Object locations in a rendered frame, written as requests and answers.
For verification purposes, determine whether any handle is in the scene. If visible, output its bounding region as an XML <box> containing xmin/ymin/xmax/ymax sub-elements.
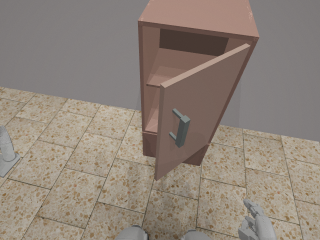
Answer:
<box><xmin>169</xmin><ymin>108</ymin><xmax>191</xmax><ymax>148</ymax></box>

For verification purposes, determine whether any left robot hand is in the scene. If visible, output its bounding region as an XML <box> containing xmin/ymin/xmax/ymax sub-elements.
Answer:
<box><xmin>0</xmin><ymin>125</ymin><xmax>21</xmax><ymax>178</ymax></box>

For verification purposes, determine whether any robot left shin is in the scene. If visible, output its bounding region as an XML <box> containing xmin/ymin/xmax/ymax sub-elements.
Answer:
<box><xmin>131</xmin><ymin>224</ymin><xmax>144</xmax><ymax>231</ymax></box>

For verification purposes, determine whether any left robot thigh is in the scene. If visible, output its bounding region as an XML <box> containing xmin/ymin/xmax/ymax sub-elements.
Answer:
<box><xmin>114</xmin><ymin>227</ymin><xmax>148</xmax><ymax>240</ymax></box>

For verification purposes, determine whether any right robot hand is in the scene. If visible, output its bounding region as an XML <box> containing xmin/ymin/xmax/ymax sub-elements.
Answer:
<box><xmin>238</xmin><ymin>198</ymin><xmax>277</xmax><ymax>240</ymax></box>

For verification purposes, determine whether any cupboard door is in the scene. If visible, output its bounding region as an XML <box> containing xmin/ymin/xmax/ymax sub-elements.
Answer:
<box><xmin>154</xmin><ymin>43</ymin><xmax>251</xmax><ymax>181</ymax></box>

